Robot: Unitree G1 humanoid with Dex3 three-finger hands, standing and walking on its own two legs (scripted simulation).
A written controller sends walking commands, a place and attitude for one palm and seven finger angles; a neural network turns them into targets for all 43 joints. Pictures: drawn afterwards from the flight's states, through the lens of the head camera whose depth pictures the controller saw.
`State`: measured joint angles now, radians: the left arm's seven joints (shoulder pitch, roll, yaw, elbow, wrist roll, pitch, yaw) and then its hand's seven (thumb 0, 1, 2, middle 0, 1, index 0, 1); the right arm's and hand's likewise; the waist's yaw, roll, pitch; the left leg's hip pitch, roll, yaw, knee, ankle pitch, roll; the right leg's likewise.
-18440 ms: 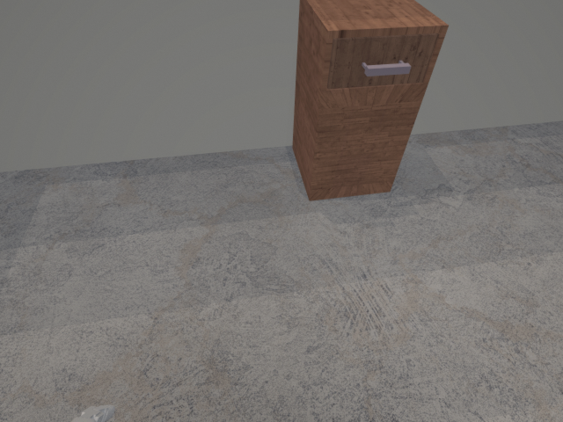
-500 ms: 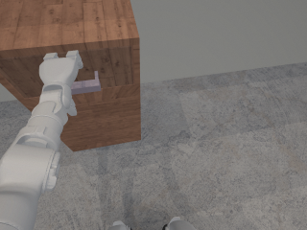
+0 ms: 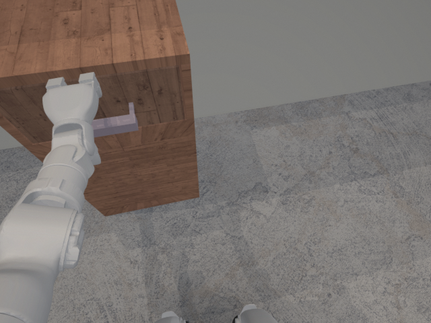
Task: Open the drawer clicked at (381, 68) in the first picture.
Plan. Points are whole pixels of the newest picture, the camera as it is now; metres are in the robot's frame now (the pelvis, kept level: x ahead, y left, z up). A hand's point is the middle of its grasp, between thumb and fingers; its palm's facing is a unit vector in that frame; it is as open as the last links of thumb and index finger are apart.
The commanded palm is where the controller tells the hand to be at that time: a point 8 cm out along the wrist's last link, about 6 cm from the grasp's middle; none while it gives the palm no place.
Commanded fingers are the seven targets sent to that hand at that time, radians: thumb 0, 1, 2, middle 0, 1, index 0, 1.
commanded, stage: re-aim the fingers above the handle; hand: left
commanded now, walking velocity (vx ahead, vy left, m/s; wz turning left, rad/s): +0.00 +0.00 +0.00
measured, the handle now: (100, 119) +0.57 +0.21 -0.03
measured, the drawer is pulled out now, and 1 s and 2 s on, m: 0.00 0.00 0.00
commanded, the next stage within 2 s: lower the fingers behind the handle in 1.22 s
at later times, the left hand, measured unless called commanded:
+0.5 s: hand (72, 147) +0.46 +0.23 +0.02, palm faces -0.06 +0.01 -1.00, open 13.8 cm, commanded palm +0.46 +0.20 +0.08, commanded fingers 0.00 -0.50 0.30 -0.30 -1.20 -0.30 -1.20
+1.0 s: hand (74, 147) +0.46 +0.23 +0.02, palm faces -0.09 +0.00 -1.00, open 13.8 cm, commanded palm +0.46 +0.19 +0.08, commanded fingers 0.00 -0.50 0.30 -0.30 -1.20 -0.30 -1.20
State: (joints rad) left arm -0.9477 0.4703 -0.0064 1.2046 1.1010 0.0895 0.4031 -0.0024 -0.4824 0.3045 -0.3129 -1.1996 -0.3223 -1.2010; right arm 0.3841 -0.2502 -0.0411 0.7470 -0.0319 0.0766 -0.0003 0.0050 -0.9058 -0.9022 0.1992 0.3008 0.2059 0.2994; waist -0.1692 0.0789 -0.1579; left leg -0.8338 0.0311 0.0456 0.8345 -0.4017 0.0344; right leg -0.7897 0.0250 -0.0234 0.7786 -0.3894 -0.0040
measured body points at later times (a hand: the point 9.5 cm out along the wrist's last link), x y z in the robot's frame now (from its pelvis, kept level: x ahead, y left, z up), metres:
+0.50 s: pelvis -0.01 +0.00 +0.01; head +0.09 -0.01 +0.44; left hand +0.46 +0.23 +0.07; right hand +0.00 -0.27 -0.13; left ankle -0.02 +0.09 -0.70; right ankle -0.03 -0.12 -0.70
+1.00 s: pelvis -0.01 -0.01 +0.01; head +0.09 -0.02 +0.45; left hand +0.46 +0.22 +0.07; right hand -0.01 -0.27 -0.13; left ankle -0.02 +0.09 -0.70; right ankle -0.03 -0.12 -0.70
